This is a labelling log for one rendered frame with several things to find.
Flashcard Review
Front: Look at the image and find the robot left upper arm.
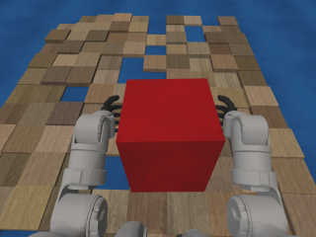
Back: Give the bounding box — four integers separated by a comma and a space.
28, 193, 108, 237

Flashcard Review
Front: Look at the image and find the robot left forearm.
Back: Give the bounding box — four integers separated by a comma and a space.
49, 110, 116, 230

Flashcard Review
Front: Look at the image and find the left robot thigh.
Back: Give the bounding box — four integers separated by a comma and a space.
115, 221, 148, 237

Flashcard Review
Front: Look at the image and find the robot left hand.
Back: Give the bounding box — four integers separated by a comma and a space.
101, 95, 122, 132

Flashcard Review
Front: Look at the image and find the robot right forearm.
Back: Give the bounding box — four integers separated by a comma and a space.
223, 111, 288, 232

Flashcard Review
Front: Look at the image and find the robot right upper arm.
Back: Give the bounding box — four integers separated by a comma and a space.
226, 194, 304, 237

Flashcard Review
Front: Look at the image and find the carton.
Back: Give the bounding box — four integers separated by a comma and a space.
116, 78, 226, 193

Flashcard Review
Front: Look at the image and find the robot right hand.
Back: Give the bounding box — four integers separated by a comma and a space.
215, 95, 238, 132

